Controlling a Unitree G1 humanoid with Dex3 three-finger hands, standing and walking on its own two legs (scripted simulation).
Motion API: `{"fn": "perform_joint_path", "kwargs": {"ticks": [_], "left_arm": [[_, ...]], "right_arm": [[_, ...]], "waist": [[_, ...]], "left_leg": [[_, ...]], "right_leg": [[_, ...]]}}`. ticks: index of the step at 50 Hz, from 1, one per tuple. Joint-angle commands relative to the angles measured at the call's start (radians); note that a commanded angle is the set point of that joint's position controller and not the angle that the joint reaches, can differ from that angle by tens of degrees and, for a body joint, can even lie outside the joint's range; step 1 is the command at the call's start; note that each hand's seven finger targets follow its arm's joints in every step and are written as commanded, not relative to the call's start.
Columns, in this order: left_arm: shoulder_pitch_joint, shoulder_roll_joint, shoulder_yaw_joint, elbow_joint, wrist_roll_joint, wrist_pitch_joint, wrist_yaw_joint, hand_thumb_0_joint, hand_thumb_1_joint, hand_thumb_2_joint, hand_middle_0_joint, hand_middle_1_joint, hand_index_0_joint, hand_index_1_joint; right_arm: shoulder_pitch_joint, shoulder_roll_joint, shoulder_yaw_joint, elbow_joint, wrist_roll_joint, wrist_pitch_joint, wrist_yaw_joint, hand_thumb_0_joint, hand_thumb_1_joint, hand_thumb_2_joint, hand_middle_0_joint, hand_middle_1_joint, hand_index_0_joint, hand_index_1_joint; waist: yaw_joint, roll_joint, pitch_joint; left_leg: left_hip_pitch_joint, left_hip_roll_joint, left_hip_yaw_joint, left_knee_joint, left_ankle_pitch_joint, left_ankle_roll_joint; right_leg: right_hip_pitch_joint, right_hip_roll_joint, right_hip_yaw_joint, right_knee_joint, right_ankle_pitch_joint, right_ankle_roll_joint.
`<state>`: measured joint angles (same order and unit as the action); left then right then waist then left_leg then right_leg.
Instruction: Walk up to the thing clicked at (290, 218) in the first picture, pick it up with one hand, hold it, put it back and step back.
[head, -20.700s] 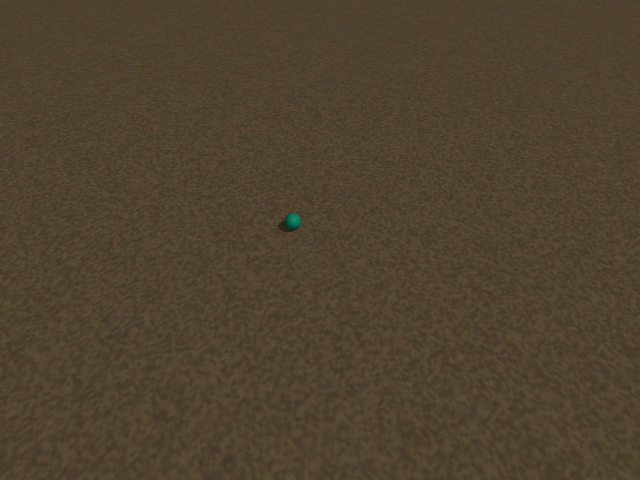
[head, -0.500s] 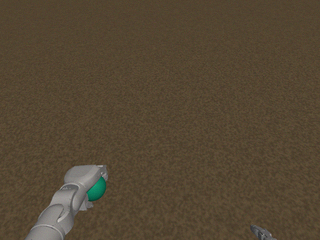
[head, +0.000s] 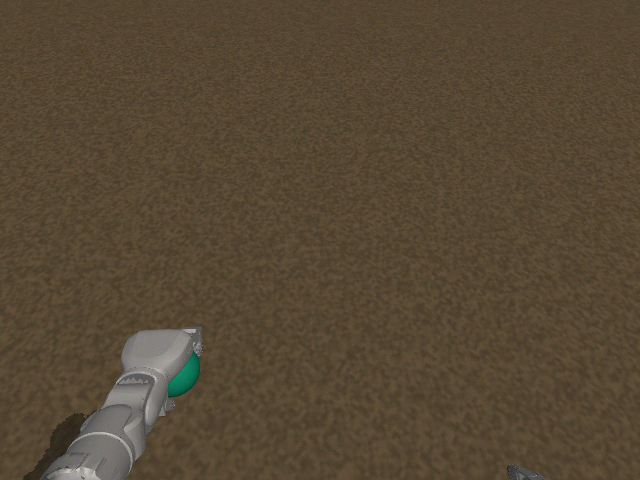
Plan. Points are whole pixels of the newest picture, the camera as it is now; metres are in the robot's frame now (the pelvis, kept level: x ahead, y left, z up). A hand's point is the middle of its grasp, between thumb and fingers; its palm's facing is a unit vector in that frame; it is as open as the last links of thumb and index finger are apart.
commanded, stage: crouch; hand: left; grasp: from above
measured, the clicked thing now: (173, 370) +0.32 +0.22 -0.12
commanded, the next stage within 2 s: lower in 1.48 s
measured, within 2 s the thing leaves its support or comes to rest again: neither
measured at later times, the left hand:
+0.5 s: hand (198, 399) +0.34 +0.24 -0.37, palm faces -0.49 +0.01 -0.87, open 9.8 cm
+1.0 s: hand (208, 406) +0.36 +0.25 -0.50, palm faces -0.47 -0.01 -0.88, open 9.8 cm
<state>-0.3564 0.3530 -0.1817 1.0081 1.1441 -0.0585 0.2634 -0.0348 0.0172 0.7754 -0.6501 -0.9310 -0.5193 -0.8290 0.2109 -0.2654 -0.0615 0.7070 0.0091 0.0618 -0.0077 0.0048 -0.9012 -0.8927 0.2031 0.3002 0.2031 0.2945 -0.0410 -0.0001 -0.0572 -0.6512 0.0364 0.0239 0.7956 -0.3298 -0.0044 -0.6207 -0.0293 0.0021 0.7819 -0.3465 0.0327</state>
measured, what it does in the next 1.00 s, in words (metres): lowers itself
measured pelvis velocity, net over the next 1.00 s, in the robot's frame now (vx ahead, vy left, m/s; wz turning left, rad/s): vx -0.05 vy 0.00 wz -0.06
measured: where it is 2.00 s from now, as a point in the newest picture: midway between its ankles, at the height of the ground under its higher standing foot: outside the picture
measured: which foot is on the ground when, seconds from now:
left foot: down 0.00-1.00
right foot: down 0.00-1.00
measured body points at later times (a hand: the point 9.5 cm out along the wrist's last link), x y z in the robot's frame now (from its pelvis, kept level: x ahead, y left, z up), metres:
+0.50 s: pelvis -0.04 +0.01 -0.21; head +0.15 +0.02 +0.20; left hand +0.36 +0.24 -0.32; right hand +0.02 -0.26 -0.34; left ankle +0.03 +0.12 -0.70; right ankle +0.02 -0.14 -0.70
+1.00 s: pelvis -0.05 +0.00 -0.32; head +0.18 +0.03 +0.07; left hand +0.38 +0.25 -0.45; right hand +0.04 -0.29 -0.44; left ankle +0.03 +0.12 -0.70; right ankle +0.02 -0.14 -0.70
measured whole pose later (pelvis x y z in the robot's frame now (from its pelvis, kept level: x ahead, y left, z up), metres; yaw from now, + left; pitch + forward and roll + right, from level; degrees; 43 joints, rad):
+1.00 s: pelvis -0.05 +0.00 -0.32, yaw -3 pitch +37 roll -6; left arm -0.73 0.53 0.05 1.26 1.23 -0.13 0.44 -0.03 -0.02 0.73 -0.75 -0.83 -0.62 -0.75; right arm 0.11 -0.26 -0.05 0.74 -0.12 -0.08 0.09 0.00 -0.92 -0.90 0.20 0.30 0.20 0.29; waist -0.14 0.01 -0.15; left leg -2.09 0.04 -0.09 2.10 -0.68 -0.01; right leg -2.01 -0.01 -0.03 2.07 -0.71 0.04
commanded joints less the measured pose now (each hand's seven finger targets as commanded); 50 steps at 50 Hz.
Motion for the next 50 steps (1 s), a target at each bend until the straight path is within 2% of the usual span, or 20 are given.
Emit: {"fn": "perform_joint_path", "kwargs": {"ticks": [1,2,3,5,8,10,14,16,20,23,24,26,28,31,34,37,40,43,46,50], "left_arm": [[-0.397,0.18,0.102,-0.088,0.038,-0.017,0.138,0.0,0.37,0.857,-0.711,-0.95,-0.76,-0.9],[-0.412,0.2,0.118,-0.089,0.044,-0.018,0.157,0.0,0.376,0.848,-0.712,-0.95,-0.763,-0.898],[-0.417,0.18,0.106,-0.053,0.049,-0.015,0.168,0.0,0.391,0.848,-0.732,-0.935,-0.78,-0.887],[-0.434,0.235,0.148,-0.02,0.058,-0.01,0.194,0.0,0.401,0.87,-0.746,-0.921,-0.787,-0.88],[-0.499,0.237,0.146,-0.012,0.048,-0.003,0.211,0.0,0.406,0.871,-0.76,-0.9,-0.795,-0.865],[-0.519,0.227,0.141,-0.014,0.038,0.008,0.213,0.0,0.394,0.834,-0.751,-0.88,-0.788,-0.843],[-0.489,0.241,0.164,0.042,0.02,0.018,0.199,0.0,0.364,0.882,-0.754,-0.877,-0.778,-0.854],[-0.513,0.282,0.183,0.015,0.022,0.012,0.192,0.0,0.379,0.881,-0.768,-0.875,-0.793,-0.85],[-0.544,0.319,0.211,0.03,0.031,-0.021,0.182,0.0,0.406,0.913,-0.793,-0.875,-0.815,-0.854],[-0.602,0.34,0.221,-0.015,0.047,-0.054,0.194,0.0,0.423,0.885,-0.8,-0.864,-0.828,-0.836],[-0.551,0.341,0.232,0.033,0.048,-0.055,0.198,0.0,0.433,0.888,-0.815,-0.849,-0.839,-0.826],[-0.612,0.369,0.24,-0.03,0.057,-0.077,0.213,0.0,0.454,0.924,-0.836,-0.864,-0.857,-0.844],[-0.601,0.339,0.226,0.003,0.063,-0.081,0.222,0.0,0.467,0.941,-0.855,-0.872,-0.874,-0.855],[-0.593,0.38,0.261,-0.008,0.064,-0.078,0.245,0.0,0.483,0.949,-0.87,-0.871,-0.887,-0.854],[-0.63,0.36,0.249,0.001,0.072,-0.078,0.247,0.0,0.513,0.973,-0.902,-0.871,-0.914,-0.86],[-0.597,0.388,0.274,0.032,0.078,-0.07,0.25,0.0,0.515,0.975,-0.902,-0.866,-0.913,-0.855],[-0.629,0.378,0.262,0.066,0.082,-0.068,0.245,0.0,0.511,1.005,-0.911,-0.877,-0.917,-0.873],[-0.635,0.412,0.289,0.098,0.081,-0.063,0.245,0.0,0.507,0.973,-0.89,-0.874,-0.903,-0.861],[-0.648,0.381,0.267,0.098,0.072,-0.068,0.231,0.0,0.51,0.979,-0.894,-0.878,-0.905,-0.867],[-0.65,0.426,0.292,0.096,0.071,-0.079,0.223,0.0,0.49,0.955,-0.878,-0.861,-0.89,-0.849]], "right_arm": [[0.067,-0.153,-0.074,-0.059,-0.022,-0.041,0.001,0.0,-0.893,-0.896,0.199,0.299,0.199,0.299],[0.074,-0.155,-0.076,-0.057,-0.026,-0.046,-0.001,0.0,-0.895,-0.896,0.199,0.299,0.199,0.299],[0.079,-0.157,-0.077,-0.059,-0.028,-0.05,-0.003,0.0,-0.895,-0.897,0.199,0.299,0.199,0.299],[0.083,-0.164,-0.079,-0.05,-0.034,-0.058,-0.01,0.0,-0.893,-0.896,0.199,0.299,0.199,0.299],[0.089,-0.166,-0.083,-0.044,-0.045,-0.074,-0.018,0.0,-0.893,-0.896,0.199,0.299,0.199,0.299],[0.097,-0.167,-0.084,-0.033,-0.049,-0.081,-0.023,0.0,-0.892,-0.895,0.199,0.299,0.199,0.299],[0.098,-0.169,-0.085,-0.022,-0.062,-0.095,-0.022,0.0,-0.895,-0.898,0.199,0.299,0.199,0.299],[0.1,-0.172,-0.087,-0.021,-0.067,-0.1,-0.019,0.0,-0.896,-0.898,0.199,0.299,0.2,0.299],[0.095,-0.179,-0.083,-0.016,-0.076,-0.114,-0.008,0.0,-0.897,-0.899,0.199,0.299,0.2,0.299],[0.102,-0.178,-0.076,-0.007,-0.084,-0.126,0.003,0.0,-0.898,-0.898,0.199,0.299,0.2,0.299],[0.099,-0.185,-0.077,-0.003,-0.086,-0.132,0.008,0.0,-0.898,-0.899,0.199,0.299,0.2,0.299],[0.104,-0.185,-0.073,0.004,-0.093,-0.141,0.017,0.0,-0.9,-0.9,0.199,0.299,0.2,0.299],[0.111,-0.183,-0.07,0.008,-0.1,-0.15,0.028,0.0,-0.905,-0.902,0.199,0.299,0.199,0.299],[0.114,-0.181,-0.07,0.011,-0.109,-0.156,0.041,0.0,-0.908,-0.903,0.199,0.299,0.199,0.299],[0.114,-0.188,-0.073,0.027,-0.12,-0.16,0.051,0.0,-0.91,-0.905,0.199,0.299,0.199,0.299],[0.114,-0.186,-0.069,0.018,-0.123,-0.157,0.065,0.0,-0.912,-0.905,0.199,0.299,0.199,0.299],[0.106,-0.185,-0.066,0.018,-0.127,-0.151,0.072,0.0,-0.914,-0.906,0.199,0.299,0.199,0.299],[0.096,-0.19,-0.061,0.016,-0.127,-0.151,0.075,0.0,-0.909,-0.903,0.199,0.299,0.199,0.299],[0.092,-0.188,-0.065,0.014,-0.129,-0.153,0.084,0.0,-0.911,-0.904,0.199,0.299,0.199,0.299],[0.09,-0.202,-0.065,0.016,-0.13,-0.153,0.088,0.0,-0.909,-0.903,0.199,0.299,0.199,0.299]], "waist": [[-0.038,0.06,-0.382],[-0.032,0.086,-0.431],[-0.047,0.092,-0.445],[-0.032,0.087,-0.469],[-0.047,0.116,-0.542],[-0.061,0.121,-0.611],[-0.062,0.099,-0.653],[-0.056,0.118,-0.692],[-0.08,0.098,-0.673],[-0.089,0.135,-0.739],[-0.081,0.12,-0.738],[-0.09,0.161,-0.768],[-0.103,0.152,-0.786],[-0.084,0.18,-0.849],[-0.103,0.222,-0.829],[-0.087,0.219,-0.828],[-0.105,0.205,-0.793],[-0.094,0.206,-0.769],[-0.108,0.203,-0.761],[-0.106,0.207,-0.774]], "left_leg": [[0.017,-0.037,-0.002,0.167,0.142,-0.001],[0.005,-0.035,-0.008,0.207,0.156,-0.002],[-0.032,-0.034,-0.013,0.24,0.138,-0.002],[-0.143,-0.036,-0.02,0.302,0.094,0.001],[-0.243,-0.029,-0.039,0.391,0.015,0.004],[-0.295,-0.026,-0.047,0.455,0.01,0.01],[-0.41,-0.026,-0.063,0.548,-0.026,0.01],[-0.446,-0.028,-0.066,0.589,-0.06,0.01],[-0.575,-0.029,-0.086,0.675,-0.177,0.014],[-0.597,-0.033,-0.089,0.741,-0.182,0.015],[-0.605,-0.032,-0.104,0.756,-0.178,0.011],[-0.624,-0.033,-0.099,0.793,-0.185,0.01],[-0.632,-0.031,-0.095,0.839,-0.147,0.013],[-0.623,-0.029,-0.078,0.91,-0.055,0.016],[-0.642,-0.023,-0.088,0.953,-0.024,0.008],[-0.679,-0.024,-0.076,0.989,-0.018,0.01],[-0.755,-0.024,-0.065,1.025,-0.079,0.016],[-0.8,-0.024,-0.07,1.038,-0.117,0.014],[-0.814,-0.022,-0.074,1.068,-0.126,0.015],[-0.842,-0.021,-0.07,1.11,-0.107,0.014]], "right_leg": [[-0.184,0.041,-0.016,0.12,0.136,-0.051],[-0.236,0.044,-0.023,0.168,0.136,-0.055],[-0.286,0.047,-0.031,0.21,0.116,-0.059],[-0.349,0.05,-0.04,0.282,0.08,-0.062],[-0.488,0.051,-0.047,0.392,0.014,-0.066],[-0.538,0.05,-0.051,0.454,0.012,-0.062],[-0.644,0.043,-0.058,0.562,-0.023,-0.066],[-0.686,0.039,-0.061,0.608,-0.054,-0.067],[-0.822,0.035,-0.068,0.69,-0.147,-0.068],[-0.89,0.033,-0.073,0.754,-0.153,-0.068],[-0.922,0.029,-0.077,0.779,-0.156,-0.066],[-0.959,0.029,-0.079,0.811,-0.159,-0.067],[-0.978,0.027,-0.082,0.835,-0.128,-0.063],[-0.983,0.031,-0.078,0.882,-0.058,-0.062],[-1.058,0.029,-0.087,0.942,-0.042,-0.064],[-1.051,0.033,-0.089,0.968,-0.032,-0.064],[-1.075,0.041,-0.091,0.986,-0.064,-0.064],[-1.112,0.043,-0.097,1.02,-0.096,-0.066],[-1.132,0.044,-0.102,1.046,-0.094,-0.064],[-1.15,0.045,-0.105,1.087,-0.076,-0.061]]}}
